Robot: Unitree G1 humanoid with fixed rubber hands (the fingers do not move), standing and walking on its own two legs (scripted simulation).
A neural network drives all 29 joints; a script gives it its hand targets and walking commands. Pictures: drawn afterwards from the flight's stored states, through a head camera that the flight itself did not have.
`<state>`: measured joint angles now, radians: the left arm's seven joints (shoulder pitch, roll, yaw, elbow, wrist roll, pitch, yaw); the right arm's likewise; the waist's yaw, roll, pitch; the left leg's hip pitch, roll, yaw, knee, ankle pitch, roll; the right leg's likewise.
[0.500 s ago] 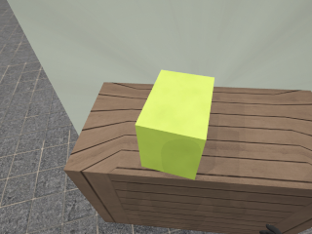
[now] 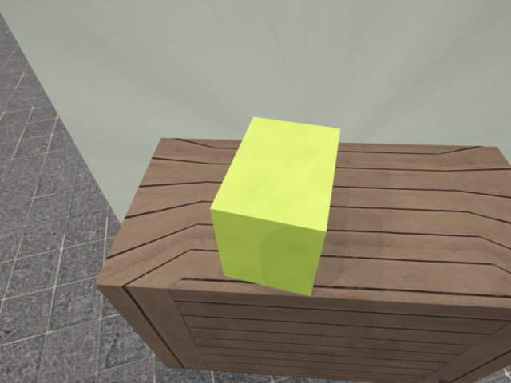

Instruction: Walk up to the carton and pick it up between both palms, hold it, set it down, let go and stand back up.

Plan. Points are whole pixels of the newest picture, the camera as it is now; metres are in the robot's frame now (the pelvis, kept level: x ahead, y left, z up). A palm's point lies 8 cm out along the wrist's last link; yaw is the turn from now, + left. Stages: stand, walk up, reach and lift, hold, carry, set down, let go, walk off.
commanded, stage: stand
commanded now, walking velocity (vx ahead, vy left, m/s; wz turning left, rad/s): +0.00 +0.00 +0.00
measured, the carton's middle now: (280, 203) +0.46 -0.02 -0.01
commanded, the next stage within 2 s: none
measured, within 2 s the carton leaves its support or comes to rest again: neither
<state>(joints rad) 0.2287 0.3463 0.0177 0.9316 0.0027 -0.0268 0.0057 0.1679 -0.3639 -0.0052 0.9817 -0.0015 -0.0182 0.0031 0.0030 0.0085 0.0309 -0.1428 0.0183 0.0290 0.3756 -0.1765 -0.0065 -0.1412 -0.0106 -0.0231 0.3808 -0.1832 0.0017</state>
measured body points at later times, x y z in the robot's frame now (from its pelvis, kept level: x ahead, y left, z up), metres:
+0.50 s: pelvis +0.01 +0.00 +0.00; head +0.01 -0.01 +0.45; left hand +0.09 +0.30 -0.12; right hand +0.09 -0.31 -0.12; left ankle +0.02 +0.12 -0.75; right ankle +0.02 -0.12 -0.75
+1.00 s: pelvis +0.02 +0.00 +0.00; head +0.02 +0.00 +0.45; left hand +0.10 +0.31 -0.12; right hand +0.09 -0.31 -0.12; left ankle +0.02 +0.12 -0.75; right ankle +0.02 -0.12 -0.75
